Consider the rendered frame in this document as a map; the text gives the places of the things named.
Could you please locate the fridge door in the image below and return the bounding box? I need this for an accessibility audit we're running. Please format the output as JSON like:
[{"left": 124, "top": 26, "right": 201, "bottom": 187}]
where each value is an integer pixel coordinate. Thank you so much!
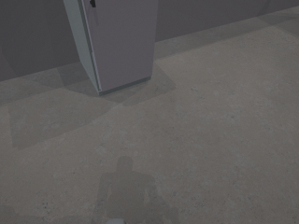
[{"left": 81, "top": 0, "right": 159, "bottom": 92}]

